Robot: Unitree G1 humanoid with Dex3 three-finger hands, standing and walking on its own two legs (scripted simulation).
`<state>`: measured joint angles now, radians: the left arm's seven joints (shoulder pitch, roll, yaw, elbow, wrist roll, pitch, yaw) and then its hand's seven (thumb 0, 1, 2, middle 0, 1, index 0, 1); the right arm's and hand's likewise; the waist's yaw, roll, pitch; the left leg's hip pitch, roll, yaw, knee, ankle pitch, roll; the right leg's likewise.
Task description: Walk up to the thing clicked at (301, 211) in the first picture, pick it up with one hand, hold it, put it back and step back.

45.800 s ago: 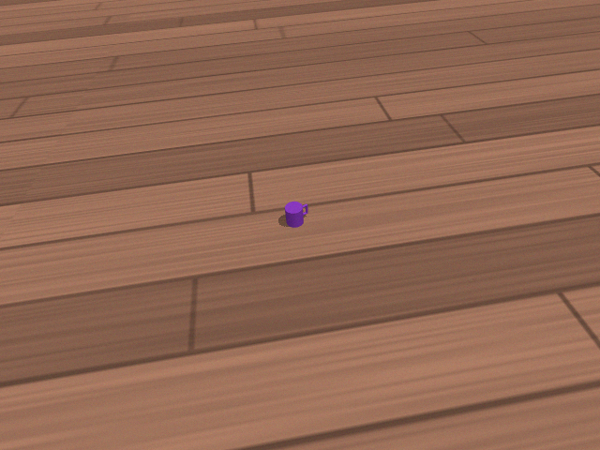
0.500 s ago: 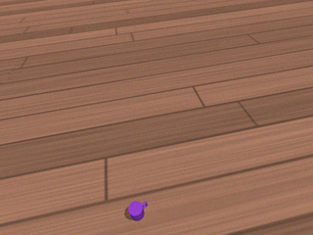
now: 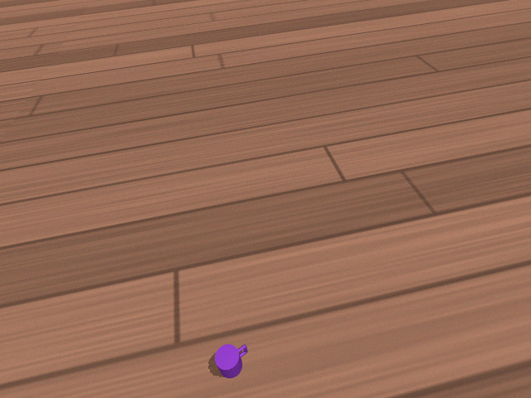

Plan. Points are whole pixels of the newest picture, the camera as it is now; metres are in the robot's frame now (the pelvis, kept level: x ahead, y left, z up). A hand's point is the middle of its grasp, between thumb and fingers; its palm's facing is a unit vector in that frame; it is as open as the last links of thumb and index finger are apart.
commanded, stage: stand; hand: left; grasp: from above
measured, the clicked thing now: (233, 358) +0.45 +0.22 -0.74
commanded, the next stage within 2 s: step back in 0.80 s
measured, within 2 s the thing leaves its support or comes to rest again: neither
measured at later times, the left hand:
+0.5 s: hand out of the picture +0.07 +0.24 -0.16, palm faces +0.01 -0.94 -0.34, open 7.4 cm
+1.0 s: hand out of the picture +0.07 +0.27 -0.17, palm faces +0.01 -0.93 -0.38, open 7.4 cm
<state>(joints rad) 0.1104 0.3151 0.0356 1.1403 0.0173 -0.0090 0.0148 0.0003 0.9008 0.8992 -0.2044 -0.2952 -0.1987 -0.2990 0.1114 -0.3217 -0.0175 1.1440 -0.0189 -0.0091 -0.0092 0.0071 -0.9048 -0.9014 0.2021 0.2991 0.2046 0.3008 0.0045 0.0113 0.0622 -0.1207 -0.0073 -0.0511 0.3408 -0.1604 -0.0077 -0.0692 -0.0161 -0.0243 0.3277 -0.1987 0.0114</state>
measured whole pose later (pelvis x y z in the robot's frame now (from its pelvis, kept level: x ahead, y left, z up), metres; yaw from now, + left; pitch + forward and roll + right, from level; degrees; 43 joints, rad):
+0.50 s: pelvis +0.00 -0.01 +0.00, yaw +0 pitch -3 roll +0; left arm 0.12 0.33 0.03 1.14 0.02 -0.01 0.01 0.00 0.90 0.90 -0.20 -0.30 -0.20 -0.30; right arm 0.11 -0.33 -0.02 1.15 -0.02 -0.01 0.00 0.01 -0.90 -0.90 0.20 0.30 0.20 0.30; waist 0.00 0.01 0.06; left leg -0.11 0.00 -0.05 0.32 -0.15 -0.02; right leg -0.07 -0.01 -0.03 0.33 -0.20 0.00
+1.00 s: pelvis -0.02 +0.01 -0.01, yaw +0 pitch -2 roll +0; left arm 0.08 0.36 0.08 1.02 0.02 0.02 0.02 0.00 0.90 0.90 -0.21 -0.30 -0.20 -0.30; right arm 0.10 -0.38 -0.04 1.04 -0.01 0.03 0.01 0.01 -0.91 -0.90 0.20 0.30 0.20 0.30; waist -0.01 0.00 0.15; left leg -0.32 -0.04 -0.05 0.75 -0.41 0.03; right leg -0.22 -0.03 -0.03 0.50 -0.25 0.00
